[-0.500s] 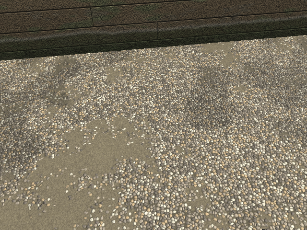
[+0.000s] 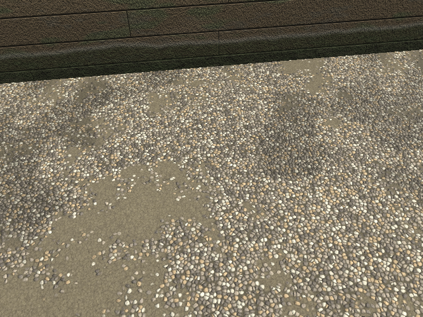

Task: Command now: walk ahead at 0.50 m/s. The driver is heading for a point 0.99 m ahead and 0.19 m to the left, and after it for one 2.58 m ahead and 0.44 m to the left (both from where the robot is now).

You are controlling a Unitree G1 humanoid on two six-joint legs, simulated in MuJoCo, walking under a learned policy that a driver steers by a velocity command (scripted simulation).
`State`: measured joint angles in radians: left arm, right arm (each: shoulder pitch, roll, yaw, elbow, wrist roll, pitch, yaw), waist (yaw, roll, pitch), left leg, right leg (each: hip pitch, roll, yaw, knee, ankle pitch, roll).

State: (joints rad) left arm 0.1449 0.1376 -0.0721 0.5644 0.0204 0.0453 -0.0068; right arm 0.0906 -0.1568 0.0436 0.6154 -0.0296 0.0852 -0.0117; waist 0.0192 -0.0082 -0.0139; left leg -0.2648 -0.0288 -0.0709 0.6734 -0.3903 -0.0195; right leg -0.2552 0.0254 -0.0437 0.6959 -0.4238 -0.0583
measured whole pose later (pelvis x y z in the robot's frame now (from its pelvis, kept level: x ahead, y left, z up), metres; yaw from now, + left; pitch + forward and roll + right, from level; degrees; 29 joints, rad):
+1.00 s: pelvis +0.00 +0.00 +0.00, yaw +1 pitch -1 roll +1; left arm 0.16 0.14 -0.07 0.56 0.02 0.05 -0.01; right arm 0.09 -0.16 0.04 0.62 -0.03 0.09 -0.01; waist 0.02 -0.01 -0.02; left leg -0.27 -0.03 -0.08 0.68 -0.39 -0.02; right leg -0.25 0.02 -0.06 0.70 -0.43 -0.06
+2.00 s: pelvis -0.01 -0.01 +0.02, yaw +0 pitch +0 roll +0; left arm 0.19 0.17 -0.04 0.64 0.01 0.07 0.01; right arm 0.16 -0.19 0.03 0.69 -0.02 0.09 -0.02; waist 0.01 0.01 -0.01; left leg -0.23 0.00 -0.09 0.51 -0.29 -0.04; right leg -0.21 0.05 -0.06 0.50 -0.30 -0.07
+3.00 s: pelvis +0.01 +0.01 +0.02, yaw +1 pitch +0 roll +0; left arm 0.18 0.16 -0.05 0.68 0.02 0.05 -0.01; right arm 0.12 -0.17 0.05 0.67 -0.02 0.10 -0.02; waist 0.02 0.00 -0.02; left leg -0.16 -0.03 -0.09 0.42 -0.26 0.00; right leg -0.14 0.02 -0.05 0.41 -0.28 -0.04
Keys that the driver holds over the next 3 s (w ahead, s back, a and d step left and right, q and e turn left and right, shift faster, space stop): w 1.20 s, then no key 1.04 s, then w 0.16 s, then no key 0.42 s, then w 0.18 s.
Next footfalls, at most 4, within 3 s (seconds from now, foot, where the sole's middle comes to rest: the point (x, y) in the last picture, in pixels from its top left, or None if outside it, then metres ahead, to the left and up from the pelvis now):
none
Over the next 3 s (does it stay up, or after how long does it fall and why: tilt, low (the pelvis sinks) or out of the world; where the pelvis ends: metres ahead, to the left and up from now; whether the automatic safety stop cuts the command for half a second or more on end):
stays up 0.01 0.01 0.02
